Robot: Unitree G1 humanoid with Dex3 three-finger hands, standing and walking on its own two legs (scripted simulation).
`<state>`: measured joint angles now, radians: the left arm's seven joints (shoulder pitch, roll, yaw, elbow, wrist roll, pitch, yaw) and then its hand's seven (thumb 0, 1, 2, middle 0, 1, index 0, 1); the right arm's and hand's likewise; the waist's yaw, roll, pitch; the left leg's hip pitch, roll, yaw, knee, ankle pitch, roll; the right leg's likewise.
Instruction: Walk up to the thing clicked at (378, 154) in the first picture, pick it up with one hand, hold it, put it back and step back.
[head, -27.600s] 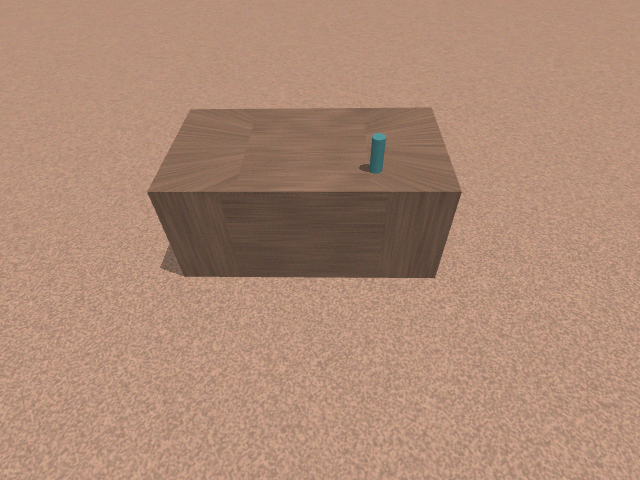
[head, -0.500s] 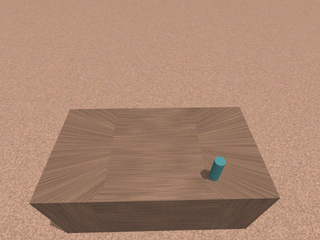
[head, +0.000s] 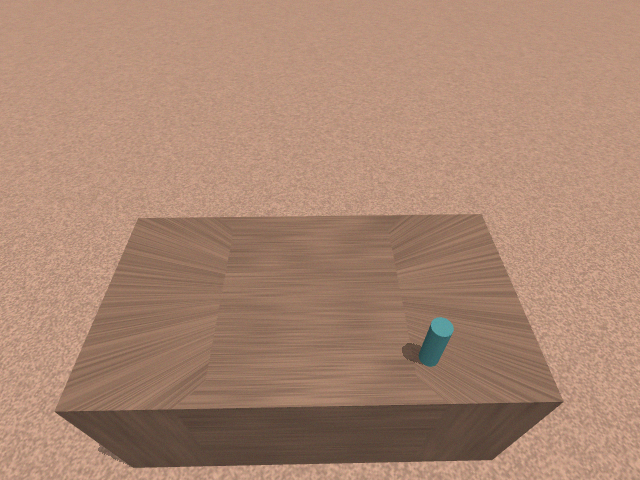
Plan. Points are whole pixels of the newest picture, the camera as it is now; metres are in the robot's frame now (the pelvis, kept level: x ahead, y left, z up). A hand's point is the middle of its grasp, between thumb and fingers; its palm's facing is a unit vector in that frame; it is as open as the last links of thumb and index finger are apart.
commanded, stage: stand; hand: right
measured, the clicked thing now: (435, 343) +0.46 -0.21 -0.27
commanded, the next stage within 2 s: step back in 0.24 s
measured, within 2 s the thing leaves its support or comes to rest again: neither
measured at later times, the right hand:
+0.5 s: hand out of the picture +0.07 -0.30 -0.18, palm faces -0.03 +0.93 -0.36, open 7.4 cm
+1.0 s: hand out of the picture -0.02 -0.27 -0.17, palm faces -0.16 +0.90 -0.41, open 7.4 cm
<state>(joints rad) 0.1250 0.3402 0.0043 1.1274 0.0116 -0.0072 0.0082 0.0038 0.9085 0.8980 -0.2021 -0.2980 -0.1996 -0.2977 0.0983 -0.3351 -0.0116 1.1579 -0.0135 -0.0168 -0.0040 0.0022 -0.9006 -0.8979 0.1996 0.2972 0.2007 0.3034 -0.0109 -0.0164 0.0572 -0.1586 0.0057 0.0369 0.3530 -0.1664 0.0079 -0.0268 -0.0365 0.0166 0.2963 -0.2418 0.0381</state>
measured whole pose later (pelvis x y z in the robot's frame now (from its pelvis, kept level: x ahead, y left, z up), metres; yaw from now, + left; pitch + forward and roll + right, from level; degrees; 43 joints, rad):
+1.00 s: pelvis -0.15 -0.02 -0.03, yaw +6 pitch -3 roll +0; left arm 0.08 0.37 0.06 0.83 0.01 0.05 0.03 0.00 0.91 0.90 -0.21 -0.30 -0.20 -0.30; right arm 0.12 -0.37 -0.05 0.90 -0.03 0.04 0.00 0.00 -0.90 -0.90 0.20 0.30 0.20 0.30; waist 0.01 -0.04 0.22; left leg -0.30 -0.04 -0.01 0.70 -0.35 0.03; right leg -0.40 -0.02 0.01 0.84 -0.44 -0.01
